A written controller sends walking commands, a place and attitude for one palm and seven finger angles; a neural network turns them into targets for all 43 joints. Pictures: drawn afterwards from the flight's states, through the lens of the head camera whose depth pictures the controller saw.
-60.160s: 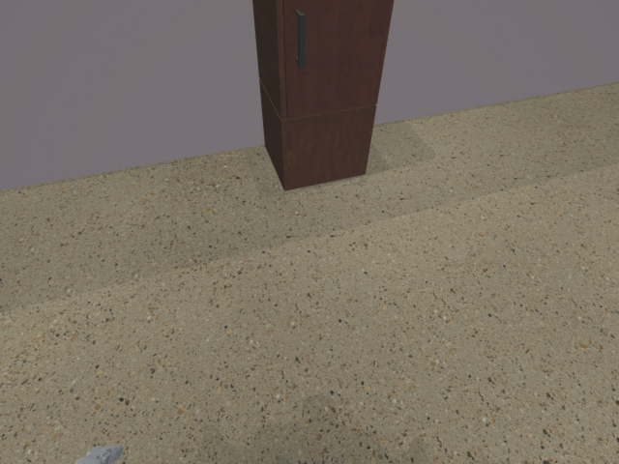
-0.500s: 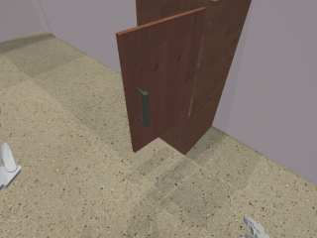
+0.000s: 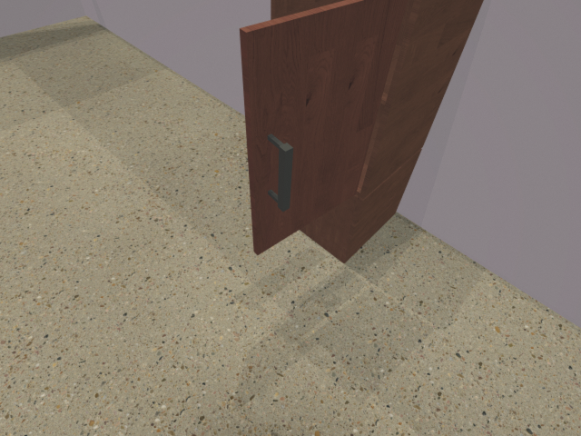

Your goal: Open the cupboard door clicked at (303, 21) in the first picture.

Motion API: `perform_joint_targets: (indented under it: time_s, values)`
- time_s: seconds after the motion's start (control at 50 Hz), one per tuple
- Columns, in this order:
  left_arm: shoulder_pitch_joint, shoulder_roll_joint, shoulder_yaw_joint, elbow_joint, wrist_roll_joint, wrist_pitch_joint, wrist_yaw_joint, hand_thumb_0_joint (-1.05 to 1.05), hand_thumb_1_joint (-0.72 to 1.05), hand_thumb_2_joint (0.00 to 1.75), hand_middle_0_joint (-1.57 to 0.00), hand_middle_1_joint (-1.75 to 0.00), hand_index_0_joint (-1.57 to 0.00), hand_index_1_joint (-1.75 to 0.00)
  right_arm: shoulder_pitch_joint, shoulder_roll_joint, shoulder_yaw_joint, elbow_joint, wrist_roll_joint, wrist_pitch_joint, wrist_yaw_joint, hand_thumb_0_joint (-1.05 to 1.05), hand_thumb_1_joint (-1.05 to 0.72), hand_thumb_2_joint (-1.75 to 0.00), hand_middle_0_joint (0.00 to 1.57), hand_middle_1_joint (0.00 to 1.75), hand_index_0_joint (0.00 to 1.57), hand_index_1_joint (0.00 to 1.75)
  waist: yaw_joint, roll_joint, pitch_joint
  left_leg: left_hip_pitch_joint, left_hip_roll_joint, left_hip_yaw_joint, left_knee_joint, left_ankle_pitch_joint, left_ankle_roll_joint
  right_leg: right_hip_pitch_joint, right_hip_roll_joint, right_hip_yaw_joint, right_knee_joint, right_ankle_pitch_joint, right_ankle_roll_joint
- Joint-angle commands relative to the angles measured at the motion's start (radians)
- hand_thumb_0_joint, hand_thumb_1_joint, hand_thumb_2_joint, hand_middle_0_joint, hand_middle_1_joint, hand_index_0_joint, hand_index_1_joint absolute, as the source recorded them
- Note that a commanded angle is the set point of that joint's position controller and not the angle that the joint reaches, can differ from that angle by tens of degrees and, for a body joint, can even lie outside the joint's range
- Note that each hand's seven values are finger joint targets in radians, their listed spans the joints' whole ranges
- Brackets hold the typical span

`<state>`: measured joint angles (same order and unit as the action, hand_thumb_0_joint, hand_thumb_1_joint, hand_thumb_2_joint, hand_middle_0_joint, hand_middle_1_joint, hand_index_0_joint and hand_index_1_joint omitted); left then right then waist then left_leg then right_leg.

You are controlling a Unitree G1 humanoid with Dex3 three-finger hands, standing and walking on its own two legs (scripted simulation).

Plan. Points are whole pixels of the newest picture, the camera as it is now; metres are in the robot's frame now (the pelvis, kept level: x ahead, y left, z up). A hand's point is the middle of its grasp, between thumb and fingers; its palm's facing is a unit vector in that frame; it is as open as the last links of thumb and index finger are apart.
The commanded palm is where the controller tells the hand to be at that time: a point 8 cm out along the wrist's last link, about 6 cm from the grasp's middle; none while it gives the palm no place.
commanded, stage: let the arm hang, fingers relaxed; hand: left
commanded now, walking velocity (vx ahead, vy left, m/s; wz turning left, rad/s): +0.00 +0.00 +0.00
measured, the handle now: (278, 174) +0.62 +0.05 -0.04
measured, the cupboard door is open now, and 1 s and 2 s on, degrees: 83 83 83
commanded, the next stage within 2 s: look to check the result in 0.80 s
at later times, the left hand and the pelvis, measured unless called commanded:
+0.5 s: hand out of the picture -0.01 +0.20 -0.16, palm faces +0.03 -0.97 -0.25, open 7.3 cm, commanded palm none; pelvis +0.00 +0.01 +0.01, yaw +0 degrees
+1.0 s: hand out of the picture +0.03 +0.19 -0.16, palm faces +0.02 -0.97 -0.24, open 7.3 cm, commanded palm none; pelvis +0.01 +0.00 +0.01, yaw +1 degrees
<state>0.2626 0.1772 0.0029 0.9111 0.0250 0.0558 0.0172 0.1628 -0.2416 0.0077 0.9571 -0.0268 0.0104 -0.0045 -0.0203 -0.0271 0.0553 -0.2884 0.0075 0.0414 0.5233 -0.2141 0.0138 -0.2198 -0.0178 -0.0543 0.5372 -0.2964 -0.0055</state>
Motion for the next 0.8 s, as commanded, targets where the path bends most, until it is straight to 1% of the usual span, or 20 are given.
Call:
perform_joint_targets:
  time_s: [0.0, 0.02, 0.04, 0.06, 0.1, 0.14, 0.22, 0.24, 0.26, 0.3, 0.34, 0.38, 0.42, 0.5, 0.52, 0.58, 0.62, 0.68, 0.72, 0.78]
  values:
    - [0.021, 0.150, 0.039, 0.044, -0.010, -0.058, 0.001, 0.00, 0.90, 0.90, -0.20, -0.30, -0.20, -0.30, 0.008, -0.076, -0.019, 0.019, -0.002, -0.011, -0.017, 0.00, -0.90, -0.90, 0.20, 0.30, 0.20, 0.30, 0.020, 0.207, -0.065, 0.049, 0.079, -0.106, -0.154, 0.005, 0.010, 0.024, -0.085, 0.110, -0.186, 0.043, -0.040]
    - [0.030, 0.159, 0.038, 0.073, -0.009, -0.058, 0.002, 0.00, 0.90, 0.90, -0.20, -0.30, -0.20, -0.30, 0.023, -0.080, -0.020, 0.033, 0.002, -0.009, -0.019, 0.00, -0.90, -0.90, 0.20, 0.30, 0.20, 0.30, 0.023, 0.190, -0.044, 0.042, 0.081, -0.111, -0.161, -0.013, 0.011, 0.029, -0.081, 0.104, -0.200, 0.042, -0.041]
    - [0.032, 0.154, 0.035, 0.100, -0.011, -0.059, 0.000, 0.00, 0.90, 0.90, -0.20, -0.30, -0.20, -0.30, 0.041, -0.077, -0.021, 0.051, 0.003, -0.008, -0.021, 0.00, -0.90, -0.90, 0.20, 0.30, 0.20, 0.30, 0.018, 0.186, -0.042, 0.036, 0.083, -0.115, -0.170, -0.032, 0.011, 0.034, -0.083, 0.102, -0.207, 0.037, -0.042]
    - [0.038, 0.149, 0.032, 0.123, -0.013, -0.060, 0.000, 0.00, 0.90, 0.90, -0.20, -0.30, -0.20, -0.30, 0.060, -0.071, -0.023, 0.067, 0.004, -0.008, -0.023, 0.00, -0.90, -0.90, 0.20, 0.30, 0.20, 0.30, 0.017, 0.162, -0.036, 0.038, 0.084, -0.117, -0.176, -0.046, 0.011, 0.032, -0.084, 0.099, -0.215, 0.027, -0.044]
    - [0.050, 0.141, 0.028, 0.162, -0.013, -0.060, 0.000, 0.00, 0.90, 0.90, -0.20, -0.30, -0.20, -0.30, 0.091, -0.075, -0.026, 0.091, 0.005, -0.007, -0.026, 0.00, -0.90, -0.90, 0.20, 0.30, 0.20, 0.30, 0.015, 0.141, -0.028, 0.043, 0.087, -0.124, -0.191, -0.076, 0.015, 0.023, -0.083, 0.090, -0.221, 0.009, -0.045]
    - [0.055, 0.139, 0.028, 0.185, -0.013, -0.061, 0.001, 0.00, 0.90, 0.90, -0.20, -0.30, -0.20, -0.30, 0.119, -0.081, -0.031, 0.107, 0.007, -0.008, -0.029, 0.00, -0.90, -0.90, 0.20, 0.30, 0.20, 0.30, 0.013, 0.081, -0.019, 0.043, 0.094, -0.132, -0.199, -0.082, 0.019, 0.023, -0.081, 0.078, -0.222, 0.001, -0.043]
    - [0.081, 0.127, 0.027, 0.215, -0.013, -0.058, 0.005, 0.00, 0.90, 0.90, -0.20, -0.30, -0.20, -0.30, 0.153, -0.074, -0.036, 0.129, 0.008, -0.006, -0.031, 0.00, -0.90, -0.90, 0.20, 0.30, 0.20, 0.30, 0.017, 0.063, 0.008, 0.034, 0.098, -0.142, -0.220, -0.127, 0.026, 0.003, -0.077, 0.068, -0.214, -0.031, -0.043]
    - [0.084, 0.124, 0.028, 0.220, -0.012, -0.058, 0.005, 0.00, 0.90, 0.90, -0.20, -0.30, -0.20, -0.30, 0.160, -0.067, -0.036, 0.135, 0.006, -0.008, -0.031, 0.00, -0.90, -0.90, 0.20, 0.30, 0.20, 0.30, 0.016, 0.038, 0.001, 0.033, 0.099, -0.142, -0.222, -0.120, 0.026, 0.009, -0.079, 0.065, -0.209, -0.025, -0.042]
    - [0.086, 0.118, 0.027, 0.223, -0.012, -0.058, 0.007, 0.00, 0.90, 0.90, -0.20, -0.30, -0.20, -0.30, 0.164, -0.066, -0.036, 0.139, 0.005, -0.008, -0.031, 0.00, -0.90, -0.90, 0.20, 0.30, 0.20, 0.30, 0.017, 0.040, 0.008, 0.031, 0.096, -0.143, -0.221, -0.116, 0.027, 0.005, -0.078, 0.069, -0.208, -0.024, -0.042]
    - [0.087, 0.116, 0.027, 0.226, -0.012, -0.058, 0.009, 0.00, 0.90, 0.90, -0.20, -0.30, -0.20, -0.30, 0.171, -0.058, -0.036, 0.145, 0.006, -0.010, -0.031, 0.00, -0.90, -0.90, 0.20, 0.30, 0.20, 0.30, 0.017, 0.019, 0.017, 0.033, 0.097, -0.140, -0.222, -0.104, 0.028, -0.003, -0.081, 0.067, -0.204, -0.021, -0.040]
    - [0.088, 0.115, 0.028, 0.226, -0.011, -0.059, 0.011, 0.00, 0.90, 0.90, -0.20, -0.30, -0.20, -0.30, 0.172, -0.048, -0.037, 0.149, 0.006, -0.011, -0.029, 0.00, -0.90, -0.90, 0.20, 0.30, 0.20, 0.30, 0.017, 0.015, 0.013, 0.038, 0.095, -0.137, -0.219, -0.091, 0.028, -0.006, -0.082, 0.068, -0.201, -0.019, -0.039]
    - [0.086, 0.107, 0.026, 0.225, -0.011, -0.059, 0.013, 0.00, 0.90, 0.90, -0.20, -0.30, -0.20, -0.30, 0.170, -0.041, -0.035, 0.153, 0.004, -0.010, -0.029, 0.00, -0.90, -0.90, 0.20, 0.30, 0.20, 0.30, 0.017, 0.031, 0.033, 0.035, 0.095, -0.132, -0.225, -0.095, 0.025, -0.019, -0.081, 0.072, -0.201, -0.020, -0.037]
    - [0.080, 0.111, 0.028, 0.223, -0.010, -0.060, 0.014, 0.00, 0.90, 0.90, -0.20, -0.30, -0.20, -0.30, 0.169, -0.042, -0.035, 0.155, 0.006, -0.011, -0.028, 0.00, -0.90, -0.90, 0.20, 0.30, 0.20, 0.30, 0.019, 0.016, 0.040, 0.032, 0.097, -0.130, -0.227, -0.088, 0.025, -0.019, -0.080, 0.070, -0.198, -0.015, -0.035]
    - [0.063, 0.104, 0.030, 0.216, -0.009, -0.060, 0.015, 0.00, 0.90, 0.90, -0.20, -0.30, -0.20, -0.30, 0.158, -0.024, -0.033, 0.159, 0.003, -0.014, -0.025, 0.00, -0.90, -0.90, 0.20, 0.30, 0.20, 0.30, 0.019, 0.035, 0.057, 0.022, 0.093, -0.125, -0.237, -0.080, 0.021, -0.019, -0.083, 0.074, -0.198, 0.001, -0.030]
    - [0.065, 0.109, 0.031, 0.213, -0.009, -0.061, 0.015, 0.00, 0.90, 0.90, -0.20, -0.30, -0.20, -0.30, 0.156, -0.028, -0.032, 0.158, 0.004, -0.015, -0.026, 0.00, -0.90, -0.90, 0.20, 0.30, 0.20, 0.30, 0.021, 0.015, 0.051, 0.028, 0.091, -0.124, -0.229, -0.064, 0.022, -0.013, -0.081, 0.074, -0.201, 0.005, -0.031]
    - [0.044, 0.108, 0.032, 0.205, -0.010, -0.064, 0.014, 0.00, 0.90, 0.90, -0.20, -0.30, -0.20, -0.30, 0.153, -0.021, -0.030, 0.161, 0.002, -0.018, -0.025, 0.00, -0.90, -0.90, 0.20, 0.30, 0.20, 0.30, 0.017, 0.024, 0.042, 0.040, 0.086, -0.115, -0.224, -0.021, 0.018, -0.008, -0.089, 0.079, -0.205, 0.021, -0.031]
    - [0.040, 0.118, 0.035, 0.203, -0.010, -0.067, 0.014, 0.00, 0.90, 0.90, -0.20, -0.30, -0.20, -0.30, 0.140, -0.033, -0.031, 0.157, 0.004, -0.020, -0.025, 0.00, -0.90, -0.90, 0.20, 0.30, 0.20, 0.30, 0.021, 0.025, 0.037, 0.060, 0.085, -0.108, -0.210, 0.018, 0.018, -0.006, -0.091, 0.076, -0.210, 0.040, -0.032]
    - [0.018, 0.117, 0.036, 0.201, -0.012, -0.067, 0.013, 0.00, 0.90, 0.90, -0.20, -0.30, -0.20, -0.30, 0.133, -0.031, -0.030, 0.163, 0.002, -0.022, -0.026, 0.00, -0.90, -0.90, 0.20, 0.30, 0.20, 0.30, 0.016, 0.055, 0.026, 0.067, 0.086, -0.110, -0.213, 0.035, 0.013, 0.008, -0.091, 0.079, -0.210, 0.052, -0.032]
    - [0.016, 0.128, 0.040, 0.198, -0.011, -0.071, 0.012, 0.00, 0.90, 0.90, -0.20, -0.30, -0.20, -0.30, 0.127, -0.044, -0.032, 0.157, 0.004, -0.023, -0.027, 0.00, -0.90, -0.90, 0.20, 0.30, 0.20, 0.30, 0.020, 0.044, 0.015, 0.074, 0.087, -0.107, -0.205, 0.065, 0.015, 0.026, -0.091, 0.076, -0.214, 0.077, -0.034]
    - [0.004, 0.133, 0.038, 0.201, -0.013, -0.072, 0.011, 0.00, 0.90, 0.90, -0.20, -0.30, -0.20, -0.30, 0.115, -0.050, -0.032, 0.159, 0.004, -0.024, -0.027, 0.00, -0.90, -0.90, 0.20, 0.30, 0.20, 0.30, 0.016, 0.044, 0.009, 0.091, 0.088, -0.105, -0.202, 0.081, 0.012, 0.025, -0.096, 0.082, -0.224, 0.080, -0.035]
